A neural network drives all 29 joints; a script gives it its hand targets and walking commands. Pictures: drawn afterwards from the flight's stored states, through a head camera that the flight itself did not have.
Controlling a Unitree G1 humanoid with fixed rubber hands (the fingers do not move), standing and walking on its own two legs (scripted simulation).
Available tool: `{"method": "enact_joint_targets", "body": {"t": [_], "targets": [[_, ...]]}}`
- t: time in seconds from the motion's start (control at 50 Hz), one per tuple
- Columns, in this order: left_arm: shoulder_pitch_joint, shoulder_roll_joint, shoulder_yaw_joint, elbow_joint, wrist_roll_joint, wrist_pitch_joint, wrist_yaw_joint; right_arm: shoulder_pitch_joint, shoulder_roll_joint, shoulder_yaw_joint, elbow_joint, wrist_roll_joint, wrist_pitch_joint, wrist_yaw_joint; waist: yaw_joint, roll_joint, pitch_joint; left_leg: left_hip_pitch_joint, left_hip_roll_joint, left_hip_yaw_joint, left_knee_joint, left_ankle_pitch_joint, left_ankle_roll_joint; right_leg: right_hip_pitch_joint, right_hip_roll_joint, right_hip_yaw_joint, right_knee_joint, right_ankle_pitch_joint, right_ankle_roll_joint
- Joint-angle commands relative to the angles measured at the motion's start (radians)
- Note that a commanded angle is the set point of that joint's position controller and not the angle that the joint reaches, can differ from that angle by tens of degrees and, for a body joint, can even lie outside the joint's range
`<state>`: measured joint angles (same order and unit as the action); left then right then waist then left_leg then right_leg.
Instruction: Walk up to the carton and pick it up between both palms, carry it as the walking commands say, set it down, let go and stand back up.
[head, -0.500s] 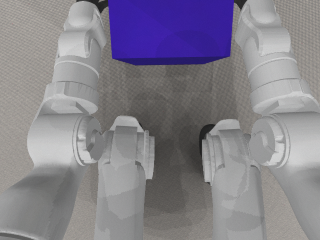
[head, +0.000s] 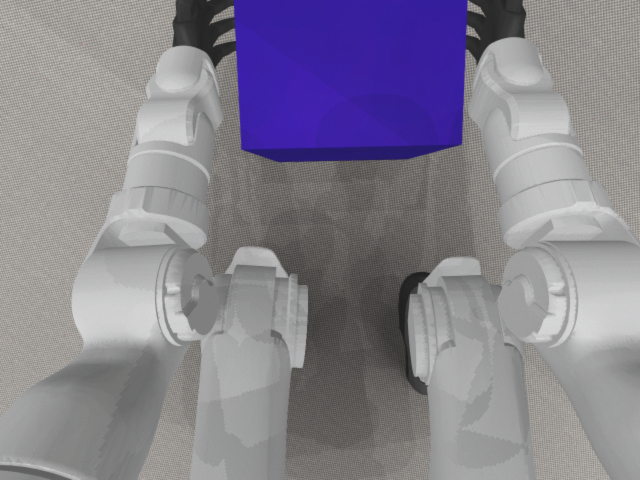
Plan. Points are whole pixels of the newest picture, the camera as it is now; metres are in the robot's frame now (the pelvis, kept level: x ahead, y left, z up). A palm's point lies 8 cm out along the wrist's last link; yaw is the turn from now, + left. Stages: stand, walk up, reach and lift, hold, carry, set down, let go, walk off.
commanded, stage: set down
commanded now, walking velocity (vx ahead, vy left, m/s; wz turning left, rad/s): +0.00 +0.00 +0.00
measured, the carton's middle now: (344, 65) +0.53 +0.03 -0.25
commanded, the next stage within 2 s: none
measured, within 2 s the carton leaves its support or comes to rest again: neither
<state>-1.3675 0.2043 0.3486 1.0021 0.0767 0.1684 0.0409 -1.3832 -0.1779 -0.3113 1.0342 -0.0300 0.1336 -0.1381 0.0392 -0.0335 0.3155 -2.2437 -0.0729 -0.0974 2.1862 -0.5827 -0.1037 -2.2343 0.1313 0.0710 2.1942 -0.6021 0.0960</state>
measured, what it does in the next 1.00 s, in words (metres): stands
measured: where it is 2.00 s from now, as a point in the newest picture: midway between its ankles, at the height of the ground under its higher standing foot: (343, 347)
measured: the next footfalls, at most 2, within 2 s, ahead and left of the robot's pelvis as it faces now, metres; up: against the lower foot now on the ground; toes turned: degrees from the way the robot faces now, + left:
none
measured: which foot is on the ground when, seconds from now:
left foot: down 0.00-1.00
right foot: down 0.00-1.00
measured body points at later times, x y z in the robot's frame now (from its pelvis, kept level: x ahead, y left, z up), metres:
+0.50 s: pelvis -0.01 +0.00 +0.00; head +0.36 +0.02 +0.25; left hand +0.53 +0.19 -0.18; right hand +0.55 -0.12 -0.18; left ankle +0.11 +0.14 -0.34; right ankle +0.11 -0.13 -0.34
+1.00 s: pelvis -0.02 +0.00 +0.02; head +0.36 +0.03 +0.25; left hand +0.54 +0.22 -0.15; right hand +0.55 -0.14 -0.15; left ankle +0.11 +0.14 -0.34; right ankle +0.11 -0.13 -0.34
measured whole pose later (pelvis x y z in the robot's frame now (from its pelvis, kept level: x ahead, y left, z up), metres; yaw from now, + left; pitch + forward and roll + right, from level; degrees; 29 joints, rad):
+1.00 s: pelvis -0.02 +0.00 +0.02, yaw +0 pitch +30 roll -1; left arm -1.41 0.40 0.11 0.94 -0.23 0.10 0.13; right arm -1.42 -0.33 -0.10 0.91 0.22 0.12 -0.18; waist 0.02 -0.03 0.52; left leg -2.11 -0.05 -0.08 2.14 -0.56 -0.07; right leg -2.09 0.08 0.05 2.15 -0.59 0.08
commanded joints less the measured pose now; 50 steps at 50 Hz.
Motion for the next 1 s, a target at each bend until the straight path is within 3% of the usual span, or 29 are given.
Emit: {"method": "enact_joint_targets", "body": {"t": [0.0,0.02,0.12,0.2,0.22,0.24,0.26,0.28,0.32,0.36,0.38,0.44,0.5,0.52,0.58,0.62,0.64,0.66,0.68,0.72,0.76,0.8,0.82,0.84,0.86,0.9,0.92,0.96,0.98], "targets": [[-0.544,-0.796,-0.332,-0.101,-0.082,-0.044,-0.229,-0.548,0.847,0.316,-0.112,0.058,-0.033,0.237,0.028,0.008,-1.073,0.457,-0.034,0.192,-0.126,0.319,0.062,0.428,0.031,-0.140,-0.173,0.293,-0.053],[-0.535,-0.784,-0.308,-0.076,-0.066,-0.045,-0.232,-0.574,0.868,0.316,-0.101,0.049,-0.027,0.247,0.037,-0.037,-1.039,0.427,-0.036,0.174,-0.146,0.317,0.073,0.403,0.032,-0.151,-0.158,0.298,-0.046],[-0.488,-0.730,-0.292,-0.055,-0.041,-0.046,-0.223,-0.471,0.802,0.258,-0.038,0.025,-0.026,0.230,0.018,0.021,-1.037,0.439,-0.038,0.188,-0.153,0.309,0.057,0.441,0.035,-0.148,-0.169,0.310,-0.043],[-0.450,-0.651,-0.223,-0.021,-0.027,-0.049,-0.202,-0.524,0.712,0.268,-0.081,0.037,-0.040,0.212,0.062,-0.022,-1.041,0.442,-0.036,0.194,-0.130,0.308,0.066,0.482,0.026,-0.135,-0.174,0.290,-0.037],[-0.450,-0.630,-0.249,-0.038,-0.039,-0.058,-0.188,-0.520,0.658,0.255,-0.126,0.032,-0.051,0.197,0.017,-0.017,-1.070,0.470,-0.031,0.177,-0.129,0.325,0.060,0.464,0.025,-0.149,-0.157,0.309,-0.037],[-0.475,-0.609,-0.244,-0.078,-0.059,-0.069,-0.182,-0.525,0.648,0.269,-0.117,0.049,-0.052,0.192,0.037,-0.042,-1.121,0.477,-0.036,0.189,-0.124,0.336,0.058,0.535,0.023,-0.146,-0.163,0.332,-0.033],[-0.485,-0.548,-0.248,-0.057,-0.056,-0.072,-0.169,-0.483,0.625,0.245,-0.071,0.050,-0.049,0.182,0.024,-0.033,-1.123,0.503,-0.025,0.188,-0.132,0.305,0.058,0.515,0.022,-0.159,-0.165,0.302,-0.030],[-0.475,-0.468,-0.219,-0.072,-0.041,-0.077,-0.155,-0.482,0.548,0.231,-0.078,0.043,-0.053,0.168,0.044,-0.030,-1.100,0.475,-0.026,0.198,-0.130,0.304,0.051,0.507,0.012,-0.145,-0.166,0.304,-0.020],[-0.412,-0.299,-0.154,-0.034,-0.031,-0.095,-0.102,-0.408,0.359,0.157,-0.086,0.013,-0.071,0.122,0.012,-0.023,-1.096,0.522,-0.021,0.190,-0.142,0.283,0.048,0.501,0.005,-0.166,-0.164,0.273,-0.024],[-0.323,-0.093,-0.088,-0.030,-0.001,-0.112,-0.044,-0.327,0.163,0.135,-0.080,0.023,-0.080,0.081,0.054,-0.003,-1.105,0.539,-0.010,0.204,-0.143,0.317,0.042,0.511,0.004,-0.146,-0.178,0.289,-0.010],[-0.335,-0.011,-0.097,-0.040,-0.038,-0.129,-0.017,-0.326,0.069,0.123,-0.085,0.032,-0.089,0.054,0.023,-0.032,-1.142,0.546,-0.007,0.193,-0.154,0.318,0.037,0.550,-0.009,-0.159,-0.165,0.306,-0.009],[-0.279,0.221,-0.086,-0.011,-0.105,-0.155,0.053,-0.272,-0.179,0.111,-0.054,0.059,-0.103,-0.015,0.004,0.012,-1.181,0.578,0.012,0.190,-0.167,0.316,0.026,0.582,-0.030,-0.144,-0.187,0.303,-0.011],[-0.313,0.239,-0.149,-0.014,-0.158,-0.169,0.069,-0.293,-0.156,0.168,-0.089,0.152,-0.110,-0.017,0.027,0.065,-1.195,0.611,0.019,0.177,-0.169,0.363,0.034,0.549,-0.029,-0.134,-0.178,0.332,-0.019],[-0.309,0.224,-0.177,-0.022,-0.201,-0.171,0.066,-0.281,-0.192,0.162,-0.072,0.155,-0.117,-0.020,-0.003,0.073,-1.242,0.643,0.022,0.179,-0.163,0.365,0.032,0.573,-0.032,-0.135,-0.183,0.326,-0.028],[-0.306,0.283,-0.181,0.007,-0.223,-0.169,0.073,-0.317,-0.202,0.207,-0.084,0.190,-0.115,-0.024,0.027,0.012,-1.302,0.626,0.039,0.170,-0.180,0.346,0.041,0.631,-0.046,-0.145,-0.162,0.322,-0.021],[-0.299,0.278,-0.214,-0.001,-0.272,-0.167,0.063,-0.328,-0.218,0.242,-0.101,0.216,-0.118,-0.019,0.013,-0.027,-1.393,0.602,0.036,0.177,-0.153,0.378,0.047,0.715,-0.060,-0.140,-0.161,0.390,-0.024],[-0.338,0.327,-0.204,-0.021,-0.279,-0.170,0.069,-0.374,-0.237,0.234,-0.133,0.233,-0.117,-0.022,0.030,0.010,-1.450,0.636,0.034,0.188,-0.140,0.391,0.048,0.707,-0.058,-0.125,-0.154,0.393,-0.021],[-0.364,0.315,-0.247,-0.028,-0.304,-0.163,0.068,-0.374,-0.251,0.250,-0.101,0.253,-0.113,-0.022,0.009,0.017,-1.442,0.686,0.038,0.179,-0.146,0.371,0.051,0.699,-0.057,-0.146,-0.160,0.348,-0.028],[-0.337,0.316,-0.249,0.055,-0.295,-0.158,0.065,-0.337,-0.239,0.236,-0.028,0.255,-0.104,-0.019,0.001,0.025,-1.349,0.686,0.046,0.172,-0.156,0.321,0.056,0.633,-0.059,-0.157,-0.164,0.276,-0.027],[-0.362,0.319,-0.256,-0.095,-0.323,-0.169,0.072,-0.346,-0.270,0.203,-0.123,0.240,-0.117,-0.023,-0.020,0.055,-1.459,0.729,0.042,0.159,-0.159,0.405,0.047,0.673,-0.060,-0.145,-0.151,0.363,-0.045],[-0.338,0.323,-0.234,-0.037,-0.325,-0.161,0.068,-0.321,-0.272,0.210,-0.121,0.233,-0.111,-0.024,-0.017,0.002,-1.470,0.712,0.042,0.165,-0.135,0.402,0.049,0.706,-0.063,-0.152,-0.148,0.371,-0.030],[-0.368,0.354,-0.234,-0.147,-0.333,-0.154,0.078,-0.371,-0.271,0.251,-0.243,0.270,-0.104,-0.032,0.020,0.001,-1.591,0.758,0.043,0.178,-0.142,0.427,0.053,0.805,-0.067,-0.143,-0.151,0.413,-0.032],[-0.347,0.339,-0.264,-0.097,-0.322,-0.146,0.078,-0.330,-0.257,0.235,-0.156,0.266,-0.094,-0.029,0.008,0.028,-1.545,0.777,0.038,0.174,-0.166,0.397,0.047,0.725,-0.062,-0.171,-0.156,0.354,-0.027],[-0.345,0.355,-0.241,-0.198,-0.316,-0.136,0.086,-0.311,-0.296,0.207,-0.201,0.248,-0.086,-0.036,-0.002,0.075,-1.615,0.811,0.027,0.196,-0.167,0.398,0.034,0.779,-0.063,-0.162,-0.176,0.364,-0.041],[-0.359,0.378,-0.229,-0.197,-0.306,-0.127,0.093,-0.349,-0.293,0.198,-0.251,0.243,-0.074,-0.043,0.019,0.059,-1.627,0.830,0.031,0.188,-0.169,0.410,0.041,0.774,-0.058,-0.162,-0.177,0.369,-0.036],[-0.313,0.324,-0.252,-0.125,-0.336,-0.102,0.089,-0.325,-0.288,0.214,-0.261,0.256,-0.060,-0.042,-0.008,0.028,-1.592,0.830,0.033,0.186,-0.193,0.343,0.054,0.767,-0.063,-0.182,-0.200,0.301,-0.037],[-0.313,0.334,-0.230,-0.184,-0.321,-0.100,0.089,-0.322,-0.259,0.222,-0.286,0.270,-0.050,-0.042,0.020,0.031,-1.607,0.845,0.032,0.188,-0.211,0.364,0.056,0.788,-0.060,-0.182,-0.210,0.308,-0.037],[-0.296,0.343,-0.199,-0.223,-0.287,-0.087,0.093,-0.268,-0.282,0.175,-0.276,0.231,-0.035,-0.045,0.003,0.038,-1.651,0.880,0.029,0.185,-0.241,0.341,0.054,0.799,-0.055,-0.193,-0.223,0.298,-0.039],[-0.287,0.340,-0.189,-0.174,-0.284,-0.080,0.095,-0.269,-0.262,0.171,-0.264,0.233,-0.029,-0.048,0.019,0.067,-1.589,0.824,0.034,0.195,-0.246,0.311,0.049,0.788,-0.055,-0.180,-0.251,0.279,-0.044]]}}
